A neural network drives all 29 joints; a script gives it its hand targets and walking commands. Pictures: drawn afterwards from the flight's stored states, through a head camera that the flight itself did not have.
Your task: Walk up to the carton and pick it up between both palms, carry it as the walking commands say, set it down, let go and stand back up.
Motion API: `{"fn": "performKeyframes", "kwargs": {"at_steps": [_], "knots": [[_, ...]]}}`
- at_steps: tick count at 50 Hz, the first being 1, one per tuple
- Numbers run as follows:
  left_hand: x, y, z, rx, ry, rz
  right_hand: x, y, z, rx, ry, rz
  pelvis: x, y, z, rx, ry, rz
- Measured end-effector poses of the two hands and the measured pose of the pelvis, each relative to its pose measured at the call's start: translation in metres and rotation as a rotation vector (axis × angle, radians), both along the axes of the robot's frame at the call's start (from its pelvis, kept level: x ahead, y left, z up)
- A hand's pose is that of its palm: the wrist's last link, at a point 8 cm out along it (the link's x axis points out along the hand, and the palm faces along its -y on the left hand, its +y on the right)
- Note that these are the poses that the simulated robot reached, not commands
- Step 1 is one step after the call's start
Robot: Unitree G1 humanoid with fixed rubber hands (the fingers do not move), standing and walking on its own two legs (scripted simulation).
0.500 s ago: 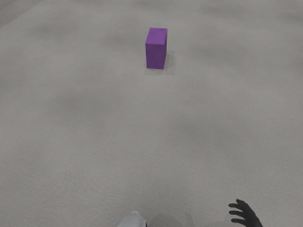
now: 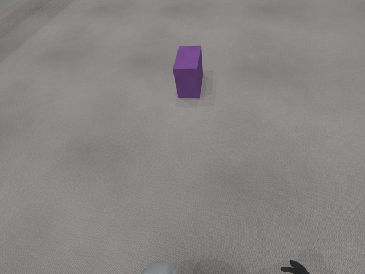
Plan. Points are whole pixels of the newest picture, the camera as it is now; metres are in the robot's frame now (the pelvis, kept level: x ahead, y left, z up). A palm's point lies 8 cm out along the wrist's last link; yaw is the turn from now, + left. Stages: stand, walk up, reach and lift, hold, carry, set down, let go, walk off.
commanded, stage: walk up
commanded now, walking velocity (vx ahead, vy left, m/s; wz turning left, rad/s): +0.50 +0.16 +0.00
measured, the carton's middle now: (189, 72) +1.52 +0.08 -0.63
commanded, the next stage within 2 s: none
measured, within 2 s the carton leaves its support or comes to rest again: neither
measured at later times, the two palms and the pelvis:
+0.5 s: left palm (78, 221) +0.26 +0.35 -0.13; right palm (264, 201) +0.30 -0.17 -0.12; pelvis +0.22 +0.08 -0.01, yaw -1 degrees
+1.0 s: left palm (112, 165) +0.43 +0.27 -0.11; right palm (266, 138) +0.51 -0.22 -0.14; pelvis +0.43 +0.02 +0.00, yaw +0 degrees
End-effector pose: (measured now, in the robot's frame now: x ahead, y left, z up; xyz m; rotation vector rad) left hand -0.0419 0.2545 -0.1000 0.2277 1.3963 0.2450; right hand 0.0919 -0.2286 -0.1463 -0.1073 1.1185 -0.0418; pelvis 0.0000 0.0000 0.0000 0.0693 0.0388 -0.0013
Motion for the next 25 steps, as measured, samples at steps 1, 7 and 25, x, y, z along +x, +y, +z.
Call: {"fn": "performKeyframes", "kwargs": {"at_steps": [1,7,25], "knots": [[-0.001,0.001,0.004,0.007,0.026,0.007,0.013,0.001,0.001,0.005,-0.006,0.004,0.008,0.0,0.001,0.003,0.009,0.0],[0.014,0.009,0.014,0.025,0.096,0.035,0.088,0.013,0.005,0.019,-0.054,0.022,0.057,0.009,0.002,0.0,0.02,0.002],[0.305,0.091,-0.034,-0.045,-0.221,-0.071,0.207,0.062,0.025,-0.126,-0.034,-0.026,0.22,0.081,-0.008,-0.095,-0.075,-0.015]]}}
